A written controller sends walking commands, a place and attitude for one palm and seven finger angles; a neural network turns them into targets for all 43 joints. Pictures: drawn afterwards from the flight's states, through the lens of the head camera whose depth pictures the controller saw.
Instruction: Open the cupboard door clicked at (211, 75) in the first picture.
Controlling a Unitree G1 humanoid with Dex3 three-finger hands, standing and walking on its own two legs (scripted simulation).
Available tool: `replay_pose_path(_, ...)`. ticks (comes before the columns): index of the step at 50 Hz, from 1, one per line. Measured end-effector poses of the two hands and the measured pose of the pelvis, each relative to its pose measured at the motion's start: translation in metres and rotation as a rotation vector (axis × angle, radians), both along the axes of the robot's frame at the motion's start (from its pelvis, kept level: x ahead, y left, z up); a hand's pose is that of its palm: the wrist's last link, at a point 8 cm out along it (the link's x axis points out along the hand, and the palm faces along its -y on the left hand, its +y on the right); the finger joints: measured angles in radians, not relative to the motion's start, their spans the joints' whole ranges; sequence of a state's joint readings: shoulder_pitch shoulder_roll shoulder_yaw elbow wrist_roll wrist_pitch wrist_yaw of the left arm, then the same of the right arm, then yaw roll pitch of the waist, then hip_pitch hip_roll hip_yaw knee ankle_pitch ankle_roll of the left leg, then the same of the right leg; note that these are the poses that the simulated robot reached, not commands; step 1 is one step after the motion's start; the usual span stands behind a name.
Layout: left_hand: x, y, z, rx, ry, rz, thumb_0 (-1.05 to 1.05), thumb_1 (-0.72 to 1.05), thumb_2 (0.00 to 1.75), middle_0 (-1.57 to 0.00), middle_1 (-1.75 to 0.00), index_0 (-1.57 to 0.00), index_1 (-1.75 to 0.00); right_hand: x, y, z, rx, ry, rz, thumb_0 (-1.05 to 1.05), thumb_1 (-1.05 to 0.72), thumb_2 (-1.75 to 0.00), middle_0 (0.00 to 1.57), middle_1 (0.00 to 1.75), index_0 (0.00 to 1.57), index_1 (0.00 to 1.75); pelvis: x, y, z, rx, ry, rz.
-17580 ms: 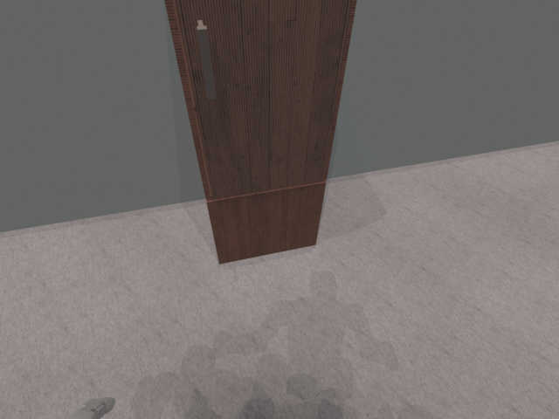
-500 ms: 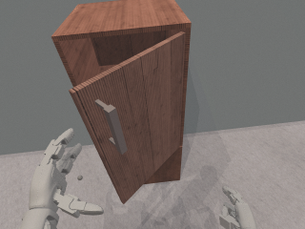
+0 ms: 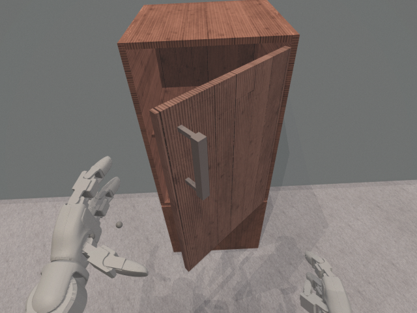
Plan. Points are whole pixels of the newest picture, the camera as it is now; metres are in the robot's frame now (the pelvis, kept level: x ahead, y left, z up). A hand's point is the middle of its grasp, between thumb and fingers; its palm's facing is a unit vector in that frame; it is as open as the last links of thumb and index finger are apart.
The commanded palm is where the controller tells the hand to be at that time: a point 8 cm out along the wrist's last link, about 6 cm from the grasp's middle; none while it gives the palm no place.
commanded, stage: draw the hand back to the body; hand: left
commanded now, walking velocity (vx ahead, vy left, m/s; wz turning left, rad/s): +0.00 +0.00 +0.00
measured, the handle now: (193, 164) +0.36 +0.07 +0.14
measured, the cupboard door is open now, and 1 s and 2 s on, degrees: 42 42 42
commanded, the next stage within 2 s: step back with the hand held close in 1.16 s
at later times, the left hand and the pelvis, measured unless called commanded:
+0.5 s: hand (48, 211) +0.21 +0.27 +0.17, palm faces +0.27 -0.91 -0.30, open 12.5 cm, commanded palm +0.16 +0.32 +0.18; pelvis +0.01 +0.08 +0.02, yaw -2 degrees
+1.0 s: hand (35, 202) +0.22 +0.30 +0.17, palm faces +0.41 -0.83 -0.37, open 7.6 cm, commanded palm +0.17 +0.34 +0.19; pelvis +0.02 +0.05 +0.02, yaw -2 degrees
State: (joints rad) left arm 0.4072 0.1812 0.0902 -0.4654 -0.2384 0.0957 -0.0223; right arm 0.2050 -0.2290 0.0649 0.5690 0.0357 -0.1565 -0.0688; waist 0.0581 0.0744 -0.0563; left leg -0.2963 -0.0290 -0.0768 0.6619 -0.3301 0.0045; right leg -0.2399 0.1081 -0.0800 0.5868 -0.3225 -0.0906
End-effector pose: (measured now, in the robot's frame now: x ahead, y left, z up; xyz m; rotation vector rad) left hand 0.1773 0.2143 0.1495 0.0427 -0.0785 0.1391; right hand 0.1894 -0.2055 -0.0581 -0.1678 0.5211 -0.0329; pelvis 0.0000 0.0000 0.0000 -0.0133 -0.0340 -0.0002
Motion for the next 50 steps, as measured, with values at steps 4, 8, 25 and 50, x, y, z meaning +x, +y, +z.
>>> replay_pose_path(4,-0.002,0.014,0.001,0.002,0.01,-0.021,-0.01,-0.48,0.31,-0.15,-0.3,-0.16,-0.3,-0.001,0.013,0.005,-0.014,-0.009,-0.002,0.01,-0.9,-0.89,0.2,0.3,0.2,0.3,-0.001,0.015,0.002,-0.007,-0.004,-0.005)
replay_pose_path(8,-0.005,0.034,0.006,0.116,-0.009,0.012,-0.01,-0.42,0.34,-0.16,-0.3,-0.16,-0.3,-0.001,0.029,0.009,-0.035,-0.002,0.009,0.01,-0.9,-0.89,0.2,0.3,0.2,0.3,-0.001,0.028,0.005,-0.01,-0.019,-0.011)
replay_pose_path(25,-0.003,0.104,0.028,0.297,-0.092,0.122,0.0,0.11,0.56,-0.18,-0.3,-0.18,-0.3,-0.008,0.079,0.003,-0.041,0.117,0.019,0.01,-0.9,-0.89,0.2,0.3,0.2,0.3,0.011,0.076,0.015,-0.004,-0.041,-0.043)
replay_pose_path(50,-0.001,0.12,0.04,0.381,-0.062,0.271,0.01,0.85,0.88,-0.2,-0.3,-0.21,-0.3,-0.005,0.029,0.001,-0.057,0.175,-0.046,0.01,-0.9,-0.89,0.2,0.3,0.2,0.3,0.018,0.048,0.02,-0.001,-0.029,-0.036)
